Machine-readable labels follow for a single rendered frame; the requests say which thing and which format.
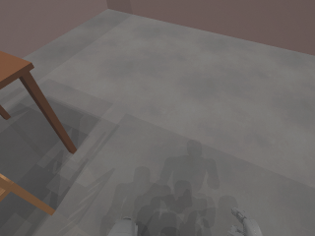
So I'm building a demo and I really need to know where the chair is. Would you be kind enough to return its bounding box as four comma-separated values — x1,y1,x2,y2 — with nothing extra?
0,174,55,215

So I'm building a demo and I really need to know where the robot right hand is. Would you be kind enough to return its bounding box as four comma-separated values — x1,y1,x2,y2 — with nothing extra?
227,206,264,236

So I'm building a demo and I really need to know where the table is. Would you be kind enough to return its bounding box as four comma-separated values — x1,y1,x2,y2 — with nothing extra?
0,51,77,154

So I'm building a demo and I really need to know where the robot left thigh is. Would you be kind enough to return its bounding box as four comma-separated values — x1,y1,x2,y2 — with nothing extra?
107,219,138,236

